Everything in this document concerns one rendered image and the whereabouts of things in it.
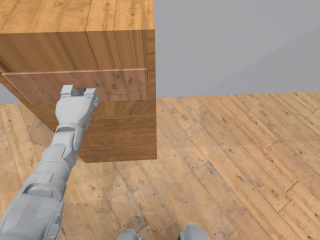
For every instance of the handle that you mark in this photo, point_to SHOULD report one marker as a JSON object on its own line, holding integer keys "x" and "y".
{"x": 81, "y": 94}

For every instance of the left robot forearm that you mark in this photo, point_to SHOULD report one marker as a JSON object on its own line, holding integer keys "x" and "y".
{"x": 51, "y": 174}

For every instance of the cabinet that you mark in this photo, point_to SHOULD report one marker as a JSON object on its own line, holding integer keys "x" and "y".
{"x": 63, "y": 35}

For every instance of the right robot thigh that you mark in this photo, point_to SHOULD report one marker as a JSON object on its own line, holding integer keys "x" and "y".
{"x": 193, "y": 233}

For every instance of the left robot shin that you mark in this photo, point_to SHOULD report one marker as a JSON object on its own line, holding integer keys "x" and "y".
{"x": 130, "y": 231}

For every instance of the left robot hand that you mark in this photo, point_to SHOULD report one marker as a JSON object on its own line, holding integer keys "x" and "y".
{"x": 75, "y": 109}

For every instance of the drawer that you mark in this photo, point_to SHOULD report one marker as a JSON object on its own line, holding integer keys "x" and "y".
{"x": 116, "y": 84}

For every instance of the left robot upper arm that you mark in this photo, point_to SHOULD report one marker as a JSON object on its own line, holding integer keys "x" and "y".
{"x": 33, "y": 217}

